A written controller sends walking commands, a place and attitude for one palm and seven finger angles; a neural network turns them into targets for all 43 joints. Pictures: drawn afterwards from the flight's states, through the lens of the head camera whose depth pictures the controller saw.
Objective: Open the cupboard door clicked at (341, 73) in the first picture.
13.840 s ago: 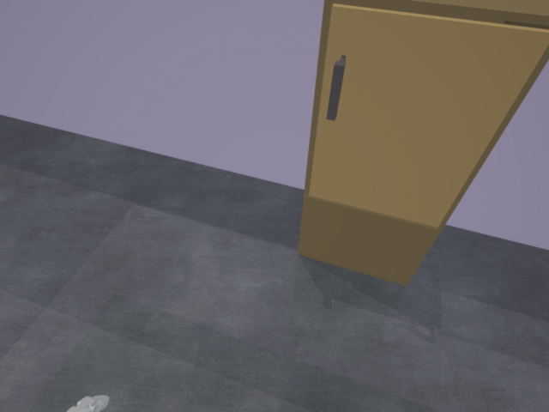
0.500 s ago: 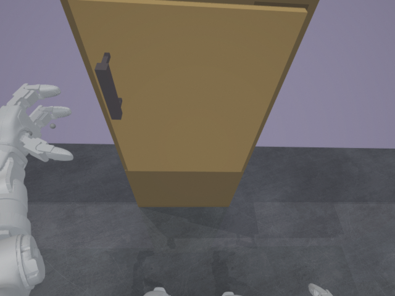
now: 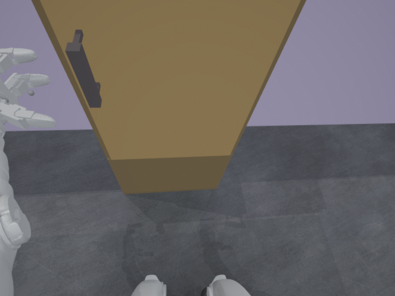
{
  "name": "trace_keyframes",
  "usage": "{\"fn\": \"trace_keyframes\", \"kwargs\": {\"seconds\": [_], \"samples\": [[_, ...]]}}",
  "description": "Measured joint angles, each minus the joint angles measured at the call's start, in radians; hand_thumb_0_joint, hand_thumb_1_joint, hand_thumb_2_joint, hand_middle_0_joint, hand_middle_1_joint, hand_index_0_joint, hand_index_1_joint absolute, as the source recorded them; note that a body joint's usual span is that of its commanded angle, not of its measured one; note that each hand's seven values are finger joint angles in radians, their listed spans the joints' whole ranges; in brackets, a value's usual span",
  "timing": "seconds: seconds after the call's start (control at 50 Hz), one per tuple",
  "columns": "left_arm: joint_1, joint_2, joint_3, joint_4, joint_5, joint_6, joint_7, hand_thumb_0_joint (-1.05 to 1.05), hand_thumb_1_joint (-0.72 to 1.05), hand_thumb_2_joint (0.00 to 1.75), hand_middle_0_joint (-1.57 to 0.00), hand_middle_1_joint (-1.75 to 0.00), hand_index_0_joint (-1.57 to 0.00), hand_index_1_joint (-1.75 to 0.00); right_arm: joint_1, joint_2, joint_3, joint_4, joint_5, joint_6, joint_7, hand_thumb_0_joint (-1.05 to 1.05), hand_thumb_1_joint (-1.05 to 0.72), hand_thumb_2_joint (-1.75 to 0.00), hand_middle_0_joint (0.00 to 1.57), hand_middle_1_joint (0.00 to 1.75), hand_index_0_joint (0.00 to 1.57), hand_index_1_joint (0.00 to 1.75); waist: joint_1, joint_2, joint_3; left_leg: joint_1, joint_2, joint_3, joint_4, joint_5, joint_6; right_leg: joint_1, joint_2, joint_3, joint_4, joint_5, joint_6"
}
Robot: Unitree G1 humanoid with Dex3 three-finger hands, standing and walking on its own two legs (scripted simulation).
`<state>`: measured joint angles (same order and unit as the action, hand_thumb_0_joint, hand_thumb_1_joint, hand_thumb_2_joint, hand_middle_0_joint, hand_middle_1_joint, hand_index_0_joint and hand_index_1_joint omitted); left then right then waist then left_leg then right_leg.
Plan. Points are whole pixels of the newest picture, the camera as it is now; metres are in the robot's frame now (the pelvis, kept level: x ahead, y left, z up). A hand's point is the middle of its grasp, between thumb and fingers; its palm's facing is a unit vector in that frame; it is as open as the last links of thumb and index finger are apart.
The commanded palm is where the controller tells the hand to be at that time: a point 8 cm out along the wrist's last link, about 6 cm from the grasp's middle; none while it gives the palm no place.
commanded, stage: move the hooked fingers beside the handle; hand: left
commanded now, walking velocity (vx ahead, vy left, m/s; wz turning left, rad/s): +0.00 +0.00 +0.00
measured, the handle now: (87, 71) +0.53 +0.21 +0.11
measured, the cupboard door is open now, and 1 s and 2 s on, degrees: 0 0 0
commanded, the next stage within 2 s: slide the fingers in behind the handle in 0.80 s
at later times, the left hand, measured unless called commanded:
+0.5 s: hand (29, 95) +0.46 +0.29 +0.11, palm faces +0.07 -1.00 +0.01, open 14.0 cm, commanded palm +0.45 +0.33 +0.11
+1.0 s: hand (37, 89) +0.48 +0.28 +0.11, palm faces +0.07 -1.00 +0.00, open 14.0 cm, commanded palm +0.45 +0.32 +0.11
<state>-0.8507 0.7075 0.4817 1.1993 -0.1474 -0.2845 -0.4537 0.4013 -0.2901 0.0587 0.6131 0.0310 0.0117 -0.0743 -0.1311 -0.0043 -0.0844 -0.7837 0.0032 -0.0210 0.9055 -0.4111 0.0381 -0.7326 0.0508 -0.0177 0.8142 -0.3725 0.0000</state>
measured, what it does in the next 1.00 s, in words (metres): stands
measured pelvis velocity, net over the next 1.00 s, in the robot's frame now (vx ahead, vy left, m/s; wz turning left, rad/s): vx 0.01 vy -0.01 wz -0.01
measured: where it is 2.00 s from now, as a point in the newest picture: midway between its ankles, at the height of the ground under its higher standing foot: outside the picture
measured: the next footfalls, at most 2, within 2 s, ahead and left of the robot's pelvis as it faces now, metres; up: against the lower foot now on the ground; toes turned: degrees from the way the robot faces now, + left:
none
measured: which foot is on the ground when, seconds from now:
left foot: down 0.00-1.00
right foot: down 0.00-1.00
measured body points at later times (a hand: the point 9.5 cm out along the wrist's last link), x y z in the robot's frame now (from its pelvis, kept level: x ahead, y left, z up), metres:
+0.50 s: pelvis +0.01 +0.00 +0.00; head +0.10 +0.03 +0.44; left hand +0.45 +0.34 +0.11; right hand +0.06 -0.28 -0.10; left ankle +0.01 +0.09 -0.69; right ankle +0.01 -0.13 -0.69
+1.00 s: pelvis +0.01 -0.01 +0.00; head +0.11 +0.02 +0.44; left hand +0.47 +0.34 +0.11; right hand +0.02 -0.28 -0.10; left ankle +0.01 +0.09 -0.69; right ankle +0.01 -0.13 -0.69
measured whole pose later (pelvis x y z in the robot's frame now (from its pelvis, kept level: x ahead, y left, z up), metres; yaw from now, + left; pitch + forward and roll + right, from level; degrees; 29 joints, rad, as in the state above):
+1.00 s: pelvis +0.01 -0.01 +0.00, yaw -1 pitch +18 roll -3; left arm -0.82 0.71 0.49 1.17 -0.16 -0.30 -0.45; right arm 0.42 -0.28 0.06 0.60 0.03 0.07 -0.06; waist -0.13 0.00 -0.10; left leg -0.79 0.02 -0.02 0.92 -0.43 0.03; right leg -0.74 0.07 -0.02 0.82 -0.39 -0.01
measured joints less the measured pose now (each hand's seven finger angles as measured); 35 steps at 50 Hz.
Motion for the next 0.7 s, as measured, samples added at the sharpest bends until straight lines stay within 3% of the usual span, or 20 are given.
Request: {"fn": "trace_keyframes", "kwargs": {"seconds": [0.08, 0.24, 0.32, 0.48, 0.7], "samples": [[-0.015, 0.009, 0.011, -0.013, 0.007, -0.015, 0.006, -0.01, -0.5, 0.3, -0.3, -1.2, -0.29, -1.2, 0.012, 0.001, -0.005, 0.002, -0.008, 0.011, 0.006, 0.01, -0.9, -0.9, 0.2, 0.3, 0.2, 0.3, -0.009, 0.001, -0.003, -0.017, 0.004, 0.002, 0.007, -0.005, -0.002, -0.017, 0.004, 0.002, 0.003, -0.002, -0.001], [0.066, -0.004, 0.044, -0.048, -0.008, 0.012, -0.008, -0.01, -0.5, 0.3, -0.3, -1.2, -0.3, -1.2, 0.039, 0.004, -0.011, -0.023, -0.003, 0.051, 0.02, 0.01, -0.9, -0.9, 0.2, 0.3, 0.2, 0.3, -0.006, 0.008, -0.022, 0.011, 0.016, 0.019, -0.01, -0.017, 0.0, 0.003, 0.015, 0.02, -0.014, -0.004, -0.001], [0.109, -0.017, 0.064, -0.088, -0.012, -0.006, 0.004, -0.01, -0.5, 0.3, -0.3, -1.2, -0.3, -1.2, 0.033, 0.01, -0.014, -0.032, -0.002, 0.055, 0.023, 0.01, -0.9, -0.9, 0.2, 0.3, 0.2, 0.3, 0.002, 0.009, -0.021, 0.021, 0.017, 0.018, -0.012, -0.019, -0.003, 0.014, 0.017, 0.02, -0.016, -0.007, -0.003], [0.087, -0.031, 0.01, -0.067, -0.03, -0.005, -0.017, -0.01, -0.5, 0.3, -0.3, -1.2, -0.29, -1.2, -0.007, 0.011, -0.009, -0.024, 0.005, 0.052, 0.014, 0.01, -0.9, -0.9, 0.2, 0.3, 0.2, 0.3, 0.021, 0.008, -0.025, 0.031, 0.012, -0.003, -0.009, -0.02, -0.006, 0.033, 0.012, -0.001, -0.017, -0.013, -0.008], [0.02, -0.023, -0.013, -0.027, -0.013, -0.018, 0.0, -0.01, -0.5, 0.3, -0.3, -1.2, -0.29, -1.2, -0.047, 0.003, -0.003, -0.034, 0.004, 0.035, 0.007, 0.01, -0.9, -0.9, 0.2, 0.3, 0.2, 0.3, 0.016, 0.0, -0.014, 0.001, 0.009, -0.012, 0.011, -0.017, -0.011, 0.004, 0.01, -0.011, 0.007, -0.015, -0.011]]}}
